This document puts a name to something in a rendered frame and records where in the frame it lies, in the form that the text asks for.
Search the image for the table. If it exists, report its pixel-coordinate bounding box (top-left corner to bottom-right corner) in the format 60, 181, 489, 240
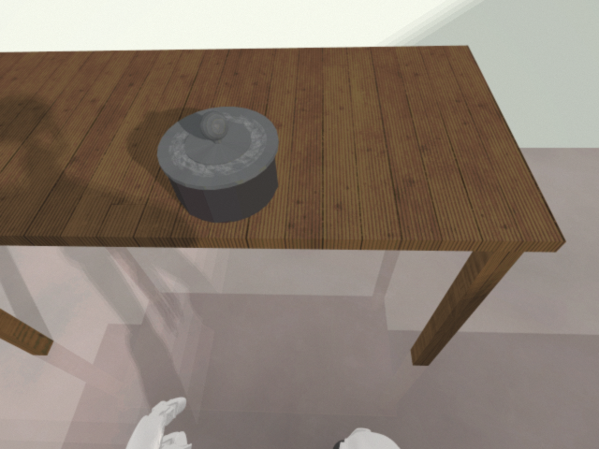
0, 46, 566, 366

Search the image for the pot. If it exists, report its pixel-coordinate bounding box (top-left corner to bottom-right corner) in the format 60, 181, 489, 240
168, 157, 278, 223

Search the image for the robot right shin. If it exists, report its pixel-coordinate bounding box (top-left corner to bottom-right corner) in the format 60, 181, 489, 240
347, 428, 371, 439

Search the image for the knob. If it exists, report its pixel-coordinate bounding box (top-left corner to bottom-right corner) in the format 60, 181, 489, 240
199, 111, 228, 140

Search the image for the left robot hand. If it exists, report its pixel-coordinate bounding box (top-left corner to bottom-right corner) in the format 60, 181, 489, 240
125, 398, 192, 449

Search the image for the lid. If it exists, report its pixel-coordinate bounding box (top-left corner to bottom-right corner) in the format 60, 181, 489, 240
157, 107, 279, 190

